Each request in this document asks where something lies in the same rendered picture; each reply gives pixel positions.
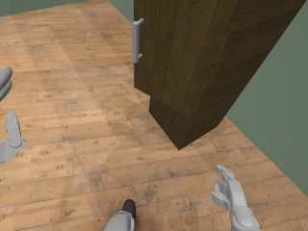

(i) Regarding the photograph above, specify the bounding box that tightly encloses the robot left hand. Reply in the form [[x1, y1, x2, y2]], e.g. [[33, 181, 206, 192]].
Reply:
[[0, 66, 27, 164]]

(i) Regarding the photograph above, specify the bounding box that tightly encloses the robot right forearm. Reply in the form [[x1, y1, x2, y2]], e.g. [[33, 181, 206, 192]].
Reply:
[[230, 205, 260, 231]]

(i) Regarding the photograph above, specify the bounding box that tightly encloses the left robot foot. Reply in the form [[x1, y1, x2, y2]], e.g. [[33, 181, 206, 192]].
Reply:
[[122, 199, 136, 221]]

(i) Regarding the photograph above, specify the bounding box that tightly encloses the robot right hand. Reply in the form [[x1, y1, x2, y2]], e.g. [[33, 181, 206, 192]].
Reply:
[[212, 164, 248, 212]]

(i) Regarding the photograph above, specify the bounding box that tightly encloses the robot left shin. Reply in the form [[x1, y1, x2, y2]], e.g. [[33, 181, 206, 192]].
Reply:
[[116, 211, 133, 217]]

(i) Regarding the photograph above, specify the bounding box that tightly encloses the handle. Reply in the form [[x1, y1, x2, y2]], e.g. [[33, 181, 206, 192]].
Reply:
[[132, 18, 144, 64]]

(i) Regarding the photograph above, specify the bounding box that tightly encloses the cupboard door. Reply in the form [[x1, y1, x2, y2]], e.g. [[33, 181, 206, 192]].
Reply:
[[134, 0, 240, 116]]

